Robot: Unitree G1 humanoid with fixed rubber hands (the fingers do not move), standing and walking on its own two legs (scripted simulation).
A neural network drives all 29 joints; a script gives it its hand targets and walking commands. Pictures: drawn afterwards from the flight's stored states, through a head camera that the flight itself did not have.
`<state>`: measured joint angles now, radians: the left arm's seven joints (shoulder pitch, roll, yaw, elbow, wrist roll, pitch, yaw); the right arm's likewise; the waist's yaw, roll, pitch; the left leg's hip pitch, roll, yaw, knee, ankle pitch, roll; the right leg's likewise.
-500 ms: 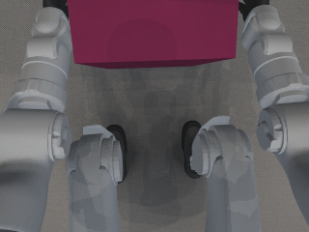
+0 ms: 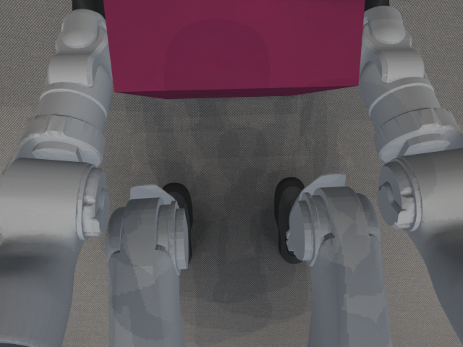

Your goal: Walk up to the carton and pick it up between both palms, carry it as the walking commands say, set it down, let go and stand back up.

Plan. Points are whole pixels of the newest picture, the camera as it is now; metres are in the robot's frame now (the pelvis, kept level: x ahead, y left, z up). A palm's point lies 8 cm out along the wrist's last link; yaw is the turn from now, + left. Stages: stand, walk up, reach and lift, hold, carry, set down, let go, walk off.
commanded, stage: reach and lift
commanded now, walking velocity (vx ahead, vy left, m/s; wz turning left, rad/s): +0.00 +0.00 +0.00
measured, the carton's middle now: (230, 25) +0.53 +0.00 -0.24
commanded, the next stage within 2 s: none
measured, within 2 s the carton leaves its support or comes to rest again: leaves its support in 0.46 s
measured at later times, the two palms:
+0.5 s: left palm (93, 11) +0.54 +0.17 -0.17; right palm (373, 10) +0.53 -0.18 -0.16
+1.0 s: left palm out of the picture +0.54 +0.18 -0.09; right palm out of the picture +0.53 -0.18 -0.08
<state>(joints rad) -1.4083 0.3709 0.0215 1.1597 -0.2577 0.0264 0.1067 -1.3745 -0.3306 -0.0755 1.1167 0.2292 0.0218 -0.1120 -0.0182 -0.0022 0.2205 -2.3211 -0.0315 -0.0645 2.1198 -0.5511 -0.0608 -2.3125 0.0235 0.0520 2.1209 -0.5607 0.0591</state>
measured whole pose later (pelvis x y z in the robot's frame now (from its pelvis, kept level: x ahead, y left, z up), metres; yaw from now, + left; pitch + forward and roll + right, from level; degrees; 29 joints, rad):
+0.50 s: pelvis +0.00 +0.00 -0.01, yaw +0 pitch +44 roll +0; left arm -1.31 0.31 0.22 0.99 -0.10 0.18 0.06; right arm -1.27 -0.27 -0.22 0.92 0.12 0.19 -0.09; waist -0.03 0.00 0.14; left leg -2.36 -0.04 -0.06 2.16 -0.57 -0.07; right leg -2.36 0.04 0.07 2.16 -0.57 0.07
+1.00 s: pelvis +0.01 +0.00 +0.03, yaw -1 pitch +50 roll +0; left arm -1.21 0.25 0.35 0.84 0.00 0.29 0.01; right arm -1.21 -0.21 -0.33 0.78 0.00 0.32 -0.03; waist -0.01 0.01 -0.06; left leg -2.33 -0.07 -0.08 2.00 -0.54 -0.07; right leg -2.33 0.06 0.07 1.99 -0.53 0.07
